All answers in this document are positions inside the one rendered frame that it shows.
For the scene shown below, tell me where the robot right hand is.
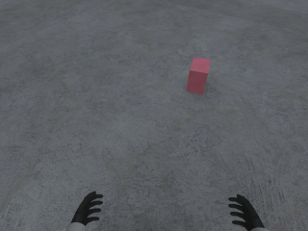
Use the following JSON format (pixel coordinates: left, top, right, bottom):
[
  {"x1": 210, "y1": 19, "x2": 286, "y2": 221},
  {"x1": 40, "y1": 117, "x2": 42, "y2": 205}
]
[{"x1": 228, "y1": 194, "x2": 265, "y2": 231}]

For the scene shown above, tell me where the carton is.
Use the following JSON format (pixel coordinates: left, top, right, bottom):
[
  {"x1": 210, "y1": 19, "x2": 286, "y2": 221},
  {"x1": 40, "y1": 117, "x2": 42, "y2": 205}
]
[{"x1": 186, "y1": 57, "x2": 211, "y2": 94}]

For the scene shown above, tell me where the robot left hand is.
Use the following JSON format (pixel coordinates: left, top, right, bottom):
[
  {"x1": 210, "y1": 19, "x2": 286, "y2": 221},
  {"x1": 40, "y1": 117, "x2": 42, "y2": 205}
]
[{"x1": 71, "y1": 191, "x2": 103, "y2": 226}]

